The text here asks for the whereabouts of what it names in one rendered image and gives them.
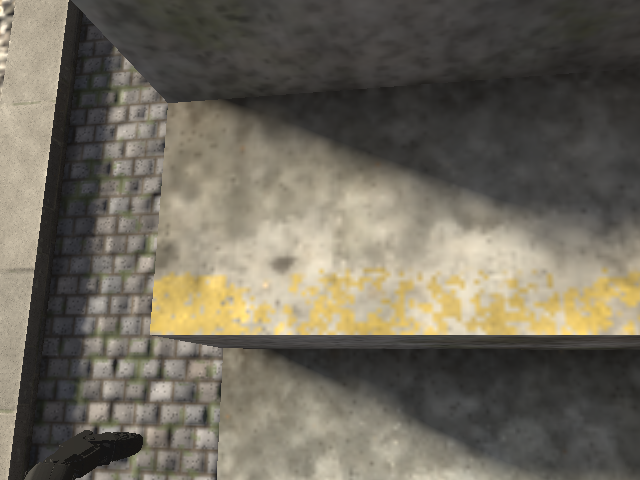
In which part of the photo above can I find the robot left hand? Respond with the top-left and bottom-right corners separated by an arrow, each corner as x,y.
24,430 -> 143,480

